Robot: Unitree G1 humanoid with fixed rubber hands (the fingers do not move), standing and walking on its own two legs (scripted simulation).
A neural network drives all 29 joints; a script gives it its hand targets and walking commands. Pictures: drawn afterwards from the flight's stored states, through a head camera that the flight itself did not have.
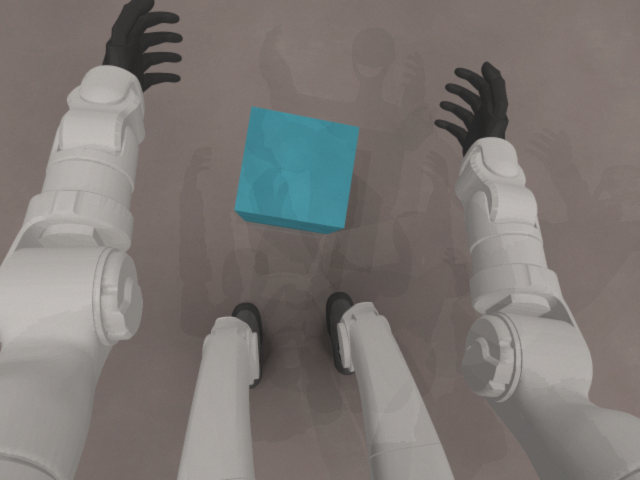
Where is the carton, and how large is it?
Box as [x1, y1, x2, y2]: [234, 106, 358, 233]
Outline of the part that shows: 252,106 234,210 245,220 323,233 328,233 343,228 358,127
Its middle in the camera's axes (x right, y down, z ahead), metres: -0.06 -0.13 +0.86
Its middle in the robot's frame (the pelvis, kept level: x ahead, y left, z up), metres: +0.50 -0.04 -0.52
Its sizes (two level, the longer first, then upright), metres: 0.210 0.200 0.250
